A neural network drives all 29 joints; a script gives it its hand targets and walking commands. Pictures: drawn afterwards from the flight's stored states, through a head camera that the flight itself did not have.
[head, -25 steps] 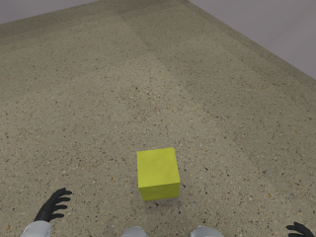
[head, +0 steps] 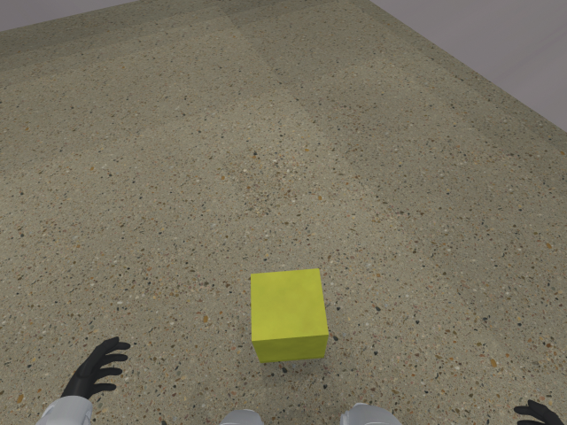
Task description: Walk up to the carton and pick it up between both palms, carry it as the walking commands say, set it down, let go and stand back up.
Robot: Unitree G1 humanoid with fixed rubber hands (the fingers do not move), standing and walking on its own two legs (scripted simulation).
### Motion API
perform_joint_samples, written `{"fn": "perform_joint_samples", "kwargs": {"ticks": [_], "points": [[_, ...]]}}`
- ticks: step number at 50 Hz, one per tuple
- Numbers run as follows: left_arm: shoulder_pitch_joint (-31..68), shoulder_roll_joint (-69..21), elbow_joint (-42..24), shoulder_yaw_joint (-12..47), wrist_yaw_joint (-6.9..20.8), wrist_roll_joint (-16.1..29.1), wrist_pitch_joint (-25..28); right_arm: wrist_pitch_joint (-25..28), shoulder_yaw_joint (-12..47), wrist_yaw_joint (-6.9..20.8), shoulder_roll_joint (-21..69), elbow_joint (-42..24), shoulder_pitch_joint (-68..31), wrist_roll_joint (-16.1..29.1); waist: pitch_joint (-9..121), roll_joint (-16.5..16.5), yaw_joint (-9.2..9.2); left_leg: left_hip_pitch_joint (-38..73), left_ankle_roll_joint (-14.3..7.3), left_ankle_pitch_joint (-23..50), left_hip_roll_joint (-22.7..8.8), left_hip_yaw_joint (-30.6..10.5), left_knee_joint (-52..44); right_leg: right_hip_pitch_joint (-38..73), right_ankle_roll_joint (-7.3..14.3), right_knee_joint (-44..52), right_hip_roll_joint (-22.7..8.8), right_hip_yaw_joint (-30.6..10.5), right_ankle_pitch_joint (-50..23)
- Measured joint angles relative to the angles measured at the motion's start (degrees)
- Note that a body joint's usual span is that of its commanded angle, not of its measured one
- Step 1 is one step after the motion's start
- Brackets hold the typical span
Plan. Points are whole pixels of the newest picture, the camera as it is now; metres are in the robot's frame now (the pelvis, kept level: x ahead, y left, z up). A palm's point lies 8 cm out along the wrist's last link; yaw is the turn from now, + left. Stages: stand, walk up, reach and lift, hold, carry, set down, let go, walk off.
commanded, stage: walk up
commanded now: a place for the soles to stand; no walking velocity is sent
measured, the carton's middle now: (288, 317) +0.46 +0.05 -0.61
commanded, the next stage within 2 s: none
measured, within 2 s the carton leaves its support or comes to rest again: neither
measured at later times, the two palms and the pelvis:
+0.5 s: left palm (94, 418) +0.13 +0.29 -0.06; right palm out of the picture +0.12 -0.35 -0.09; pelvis +0.02 -0.04 -0.01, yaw +3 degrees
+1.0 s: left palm out of the picture +0.06 +0.31 -0.07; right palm out of the picture +0.14 -0.33 -0.06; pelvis +0.01 -0.03 +0.00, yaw +8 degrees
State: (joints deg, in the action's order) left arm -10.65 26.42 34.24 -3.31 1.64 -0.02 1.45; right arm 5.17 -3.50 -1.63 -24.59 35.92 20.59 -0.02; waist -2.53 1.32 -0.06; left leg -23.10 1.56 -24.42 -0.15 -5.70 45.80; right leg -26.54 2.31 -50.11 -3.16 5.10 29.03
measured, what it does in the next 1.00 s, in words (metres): steps on the spot: left foot, then left foot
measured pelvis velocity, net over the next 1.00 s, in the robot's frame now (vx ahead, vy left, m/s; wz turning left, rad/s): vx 0.01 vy -0.03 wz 0.14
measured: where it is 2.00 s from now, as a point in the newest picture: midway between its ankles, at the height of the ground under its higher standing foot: outside the picture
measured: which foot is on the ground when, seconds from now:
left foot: down 0.00-0.04, up 0.06-0.32, down 0.34-0.50, up 0.52-0.90, down 0.92-1.00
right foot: down 0.00-1.00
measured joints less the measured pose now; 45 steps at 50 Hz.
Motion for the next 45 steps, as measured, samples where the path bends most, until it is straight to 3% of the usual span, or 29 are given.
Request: {"fn": "perform_joint_samples", "kwargs": {"ticks": [2, 6, 13, 17, 19, 20, 22, 26, 31, 38, 45], "points": [[0.1, 0.0, 0.02, 0.0, -0.16, 0.0, 0.55, -0.01, 0.0, 0.0, 0.01, 0.02, -0.01, 0.0, 0.08, -0.04, 0.06, -0.16, -0.14, -0.03, 0.0, -0.2, 0.66, 0.3, 0.17, 0.9, 0.19, 0.08, -5.55], [-2.61, 0.0, 0.05, 0.0, -0.71, 0.0, 1.03, -0.11, -0.01, -0.38, 0.01, 0.02, 0.0, 0.0, -0.03, -0.15, 0.52, -4.04, -1.57, -1.14, 0.39, 0.49, 10.02, 3.47, 1.08, 1.85, -0.33, 0.8, -2.94], [-7.81, -0.02, 0.04, 0.02, -0.98, 0.0, 1.0, -0.12, 0.0, -0.39, -0.03, -0.02, -0.02, 0.0, -2.32, -0.22, 2.59, -7.41, -1.76, 0.41, 0.38, 2.74, 8.86, 8.06, 1.12, 3.63, -1.01, 1.1, -2.45], [-8.67, -0.04, 0.07, 0.02, -0.72, -0.01, 0.46, -0.12, -0.03, -0.42, -0.38, 0.0, 0.08, 0.0, -2.35, -0.8, 2.13, -2.82, -3.57, 9.1, 0.3, 3.42, -0.03, 6.6, 0.83, -1.86, -0.59, 1.31, -0.15], [-6.24, -0.03, 0.06, -0.01, -0.85, 0.0, -0.93, -0.13, 0.01, -0.49, 0.08, 0.02, 0.07, 0.0, -3.06, 0.07, 1.66, -3.62, -0.61, 5.38, 0.92, 2.9, 1.27, 3.78, 0.83, -6.85, -0.59, -0.21, 2.36], [-5.04, -0.02, 0.02, 0.0, -0.87, 0.0, -1.3, -0.13, 0.03, -0.49, 0.2, 0.0, 0.07, 0.0, -3.35, 0.55, 1.68, -3.95, -0.16, 5.34, 1.08, 2.88, 1.53, 2.96, 0.83, -7.35, -0.56, -0.62, 3.76], [-3.2, 0.01, 0.0, 0.01, -0.71, 0.0, -1.35, -0.22, 0.02, -0.64, 0.21, 0.0, 0.08, 0.0, -3.64, 0.99, 1.53, -4.52, -1.1, 5.85, 1.09, 2.7, 1.53, 1.93, 0.82, -6.48, -0.51, -0.71, 5.16], [-3.39, 0.0, 0.04, 0.01, -0.68, 0.0, -0.91, -1.83, 0.01, -0.68, 0.23, 0.03, 0.07, 0.0, -3.22, 0.85, 1.21, -4.52, -2.4, 4.7, 1.02, 1.97, 2.71, 2.67, 1.75, -4.8, 0.14, -0.06, -1.63], [-5.61, 0.0, 0.03, 0.0, -1.44, 0.0, -0.89, -2.55, 0.02, -0.76, 0.21, -0.01, -0.15, 0.0, -2.87, 0.8, 1.35, -6.07, -2.79, 1.39, 1.14, 1.95, 8.41, 5.08, 2.55, -0.44, -0.57, 0.59, -2.21], [-6.54, -0.01, 0.03, 0.01, -1.62, 0.0, -0.88, -2.81, 0.02, -0.76, 0.21, 0.0, -0.15, 0.0, -3.18, 0.75, 1.37, -4.05, -2.79, 1.38, 1.14, 2.27, 8.44, 5.28, 2.62, 2.15, -0.66, 1.47, -4.0], [-5.69, -0.02, 0.03, 0.03, -1.67, -0.01, -0.88, -3.08, 0.02, -0.76, 0.18, -0.05, -0.15, 0.0, -3.13, 0.68, 1.4, -0.2, -3.05, 1.19, 1.12, 2.78, 5.18, 5.25, 2.13, 2.08, -0.45, 5.11, -4.09]]}}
